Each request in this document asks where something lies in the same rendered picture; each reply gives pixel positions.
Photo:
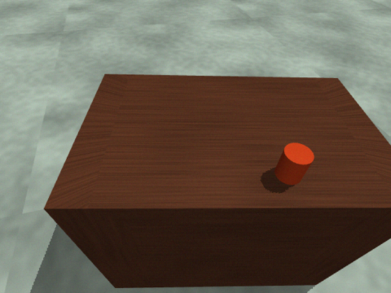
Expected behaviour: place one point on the can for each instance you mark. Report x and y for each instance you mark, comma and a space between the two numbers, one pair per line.
293, 163

